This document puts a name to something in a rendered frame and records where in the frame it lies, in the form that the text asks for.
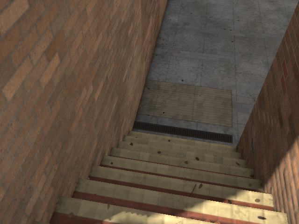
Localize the stairs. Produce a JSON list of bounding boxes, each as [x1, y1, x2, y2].
[[33, 131, 289, 224]]

